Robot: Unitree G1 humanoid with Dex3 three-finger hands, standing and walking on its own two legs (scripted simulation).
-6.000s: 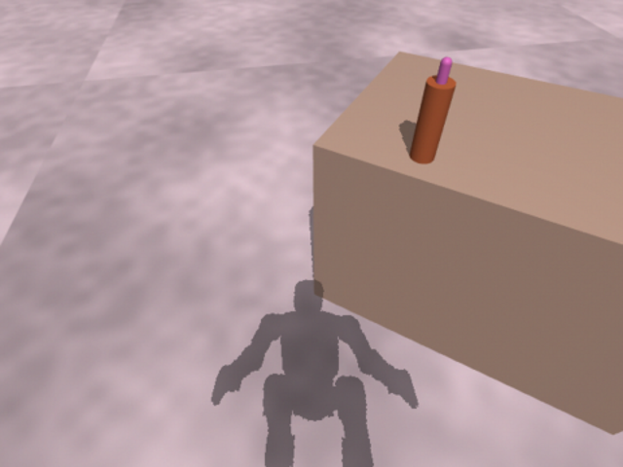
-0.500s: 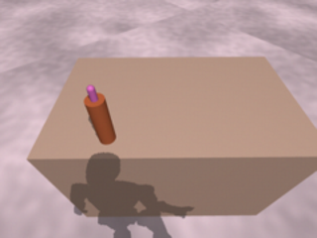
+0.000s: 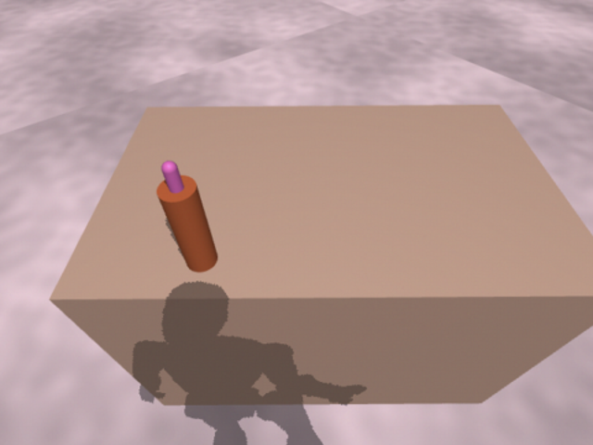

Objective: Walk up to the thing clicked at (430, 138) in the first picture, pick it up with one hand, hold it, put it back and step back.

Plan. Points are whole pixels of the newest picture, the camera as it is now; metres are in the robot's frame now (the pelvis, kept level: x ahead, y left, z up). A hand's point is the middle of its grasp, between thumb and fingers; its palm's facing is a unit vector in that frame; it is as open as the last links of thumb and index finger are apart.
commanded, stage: stand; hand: left
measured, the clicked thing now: (187, 218) +0.44 +0.21 +0.03
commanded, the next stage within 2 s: rise first in 0.30 s
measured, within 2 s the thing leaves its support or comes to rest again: neither
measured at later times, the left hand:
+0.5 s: hand out of the picture +0.11 +0.24 -0.15, palm faces +0.06 -0.95 -0.32, open 8.0 cm
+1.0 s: hand (125, 398) +0.18 +0.26 -0.04, palm faces +0.30 -0.89 -0.36, open 16.8 cm
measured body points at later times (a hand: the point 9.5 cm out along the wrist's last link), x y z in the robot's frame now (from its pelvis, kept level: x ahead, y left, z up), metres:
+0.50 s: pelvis -0.01 +0.00 +0.00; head +0.02 +0.00 +0.44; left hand +0.11 +0.29 -0.13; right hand +0.11 -0.29 -0.13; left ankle +0.00 +0.11 -0.75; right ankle -0.01 -0.13 -0.75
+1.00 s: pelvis +0.01 -0.01 -0.01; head +0.00 -0.02 +0.44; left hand +0.16 +0.30 -0.02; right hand +0.17 -0.25 -0.09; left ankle +0.00 +0.11 -0.75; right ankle -0.01 -0.13 -0.75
